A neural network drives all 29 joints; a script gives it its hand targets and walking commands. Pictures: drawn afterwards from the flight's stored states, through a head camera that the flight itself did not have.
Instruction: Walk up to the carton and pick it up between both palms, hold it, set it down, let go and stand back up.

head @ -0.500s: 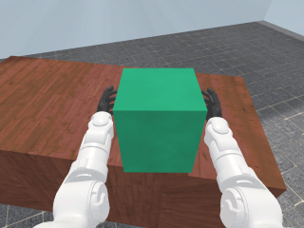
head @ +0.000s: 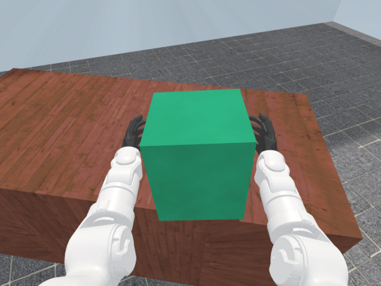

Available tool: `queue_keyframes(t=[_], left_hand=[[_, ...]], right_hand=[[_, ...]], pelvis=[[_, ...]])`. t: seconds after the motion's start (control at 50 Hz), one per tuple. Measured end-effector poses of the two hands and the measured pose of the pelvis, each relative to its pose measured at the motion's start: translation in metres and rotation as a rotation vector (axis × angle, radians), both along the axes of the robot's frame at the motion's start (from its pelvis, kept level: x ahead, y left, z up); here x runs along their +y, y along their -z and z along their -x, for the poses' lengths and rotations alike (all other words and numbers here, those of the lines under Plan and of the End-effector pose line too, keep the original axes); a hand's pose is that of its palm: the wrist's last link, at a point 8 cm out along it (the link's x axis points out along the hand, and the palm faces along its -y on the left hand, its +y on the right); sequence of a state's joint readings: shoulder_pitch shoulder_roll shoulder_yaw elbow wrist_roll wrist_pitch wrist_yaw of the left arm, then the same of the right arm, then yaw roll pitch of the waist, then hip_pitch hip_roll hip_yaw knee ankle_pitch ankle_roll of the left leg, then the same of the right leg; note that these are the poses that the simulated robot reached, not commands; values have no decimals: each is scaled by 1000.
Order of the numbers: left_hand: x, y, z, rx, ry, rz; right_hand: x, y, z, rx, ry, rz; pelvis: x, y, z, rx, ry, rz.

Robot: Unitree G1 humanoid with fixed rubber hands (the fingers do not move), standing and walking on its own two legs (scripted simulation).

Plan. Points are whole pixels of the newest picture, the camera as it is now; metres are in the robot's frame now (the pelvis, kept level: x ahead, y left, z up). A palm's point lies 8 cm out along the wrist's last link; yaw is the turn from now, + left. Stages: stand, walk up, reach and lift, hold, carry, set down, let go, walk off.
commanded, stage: set down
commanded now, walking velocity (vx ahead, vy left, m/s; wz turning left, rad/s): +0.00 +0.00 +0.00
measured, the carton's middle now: (198, 156) +0.42 -0.02 +0.05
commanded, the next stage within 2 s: none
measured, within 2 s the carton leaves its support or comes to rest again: rests again in 1.64 s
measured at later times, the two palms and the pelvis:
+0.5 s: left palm (142, 151) +0.41 +0.11 +0.08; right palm (272, 160) +0.37 -0.19 +0.08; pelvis -0.01 +0.00 +0.00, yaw -2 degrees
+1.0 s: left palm (141, 152) +0.41 +0.11 +0.08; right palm (272, 163) +0.36 -0.18 +0.08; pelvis -0.01 +0.01 +0.00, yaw -2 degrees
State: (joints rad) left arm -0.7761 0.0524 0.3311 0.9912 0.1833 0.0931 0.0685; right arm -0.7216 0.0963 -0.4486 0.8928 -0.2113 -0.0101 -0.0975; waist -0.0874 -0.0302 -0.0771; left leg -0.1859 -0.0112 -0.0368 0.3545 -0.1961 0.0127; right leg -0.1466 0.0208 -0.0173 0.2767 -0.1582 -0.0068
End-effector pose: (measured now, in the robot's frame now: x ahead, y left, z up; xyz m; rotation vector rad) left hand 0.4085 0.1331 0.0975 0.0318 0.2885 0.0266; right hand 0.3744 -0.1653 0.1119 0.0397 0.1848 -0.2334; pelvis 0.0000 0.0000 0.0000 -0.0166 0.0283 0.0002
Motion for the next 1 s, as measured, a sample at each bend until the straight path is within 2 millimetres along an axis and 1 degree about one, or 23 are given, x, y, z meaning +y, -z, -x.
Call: queue_keyframes(t=[0.14,0.26,0.42,0.64,1.0], left_hand=[[-8,15,2,24,16,7],[-15,14,-1,16,26,-3],[-22,14,-3,17,31,-4],[-22,16,-4,6,34,14],[-20,18,-5,-13,57,23]], right_hand=[[-7,12,6,22,18,7],[-14,19,9,14,33,-4],[-19,26,8,11,35,-10],[-20,32,11,3,42,6],[-18,32,13,-1,51,23]], pelvis=[[2,0,2,10,15,-1],[2,1,3,36,25,-2],[1,0,6,47,31,-6],[0,0,6,66,26,-12],[6,0,10,65,40,-9]])
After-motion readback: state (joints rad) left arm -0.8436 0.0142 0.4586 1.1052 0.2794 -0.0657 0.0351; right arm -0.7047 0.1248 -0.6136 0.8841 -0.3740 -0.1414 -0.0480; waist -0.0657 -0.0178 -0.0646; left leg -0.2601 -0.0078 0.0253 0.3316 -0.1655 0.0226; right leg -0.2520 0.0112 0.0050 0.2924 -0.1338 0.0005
